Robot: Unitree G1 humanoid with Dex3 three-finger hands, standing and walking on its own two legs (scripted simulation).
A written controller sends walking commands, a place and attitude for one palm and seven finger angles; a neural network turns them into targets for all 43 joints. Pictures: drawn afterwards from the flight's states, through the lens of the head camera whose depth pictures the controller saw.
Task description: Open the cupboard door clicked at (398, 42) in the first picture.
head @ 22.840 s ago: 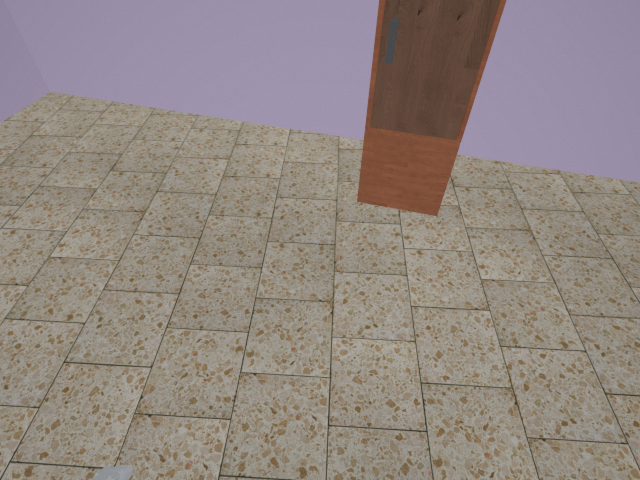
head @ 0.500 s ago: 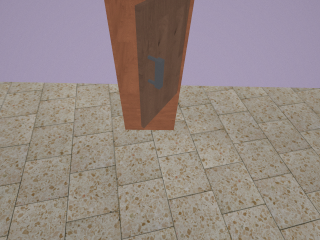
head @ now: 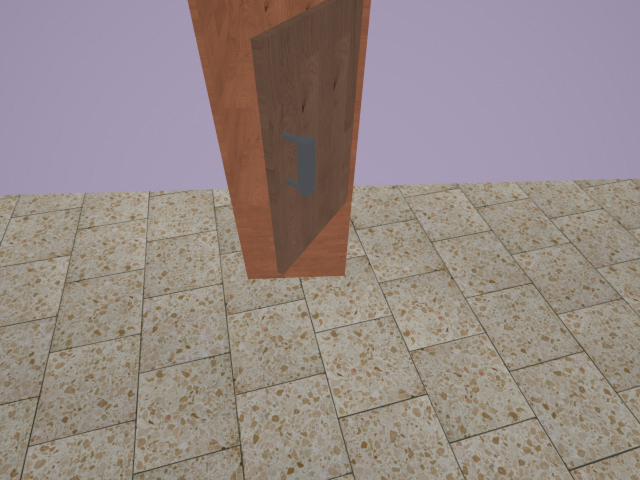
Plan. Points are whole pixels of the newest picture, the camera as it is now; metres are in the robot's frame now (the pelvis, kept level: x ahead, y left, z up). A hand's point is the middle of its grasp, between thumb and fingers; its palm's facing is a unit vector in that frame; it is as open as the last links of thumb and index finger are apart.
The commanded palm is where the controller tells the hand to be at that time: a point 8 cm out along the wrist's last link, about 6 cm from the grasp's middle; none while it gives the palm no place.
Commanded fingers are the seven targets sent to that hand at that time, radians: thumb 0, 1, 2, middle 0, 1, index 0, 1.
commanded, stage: let the arm hang, fingers relaxed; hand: left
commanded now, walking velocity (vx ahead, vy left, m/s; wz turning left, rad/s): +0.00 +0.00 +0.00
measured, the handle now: (297, 163) +0.69 +0.08 +0.00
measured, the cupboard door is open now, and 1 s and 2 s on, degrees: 55 55 55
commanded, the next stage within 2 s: look to check the result in 0.10 s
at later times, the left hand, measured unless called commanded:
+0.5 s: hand out of the picture +0.00 +0.17 -0.17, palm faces +0.04 -0.98 -0.21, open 7.4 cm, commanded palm none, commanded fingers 0.00 0.90 0.90 -0.20 -0.30 -0.20 -0.30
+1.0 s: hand out of the picture +0.04 +0.16 -0.18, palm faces +0.00 -0.98 -0.22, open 7.4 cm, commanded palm none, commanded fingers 0.00 0.90 0.90 -0.20 -0.30 -0.20 -0.30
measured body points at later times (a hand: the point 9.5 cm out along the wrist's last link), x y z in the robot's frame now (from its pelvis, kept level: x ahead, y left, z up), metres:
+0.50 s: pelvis +0.02 -0.01 +0.00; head +0.04 -0.02 +0.45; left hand +0.00 +0.22 -0.16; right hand +0.02 -0.23 -0.17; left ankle +0.03 +0.11 -0.74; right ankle -0.01 -0.08 -0.74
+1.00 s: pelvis +0.03 -0.02 +0.00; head +0.06 -0.03 +0.44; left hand +0.04 +0.21 -0.16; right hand +0.04 -0.25 -0.17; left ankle +0.03 +0.11 -0.74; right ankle -0.01 -0.08 -0.74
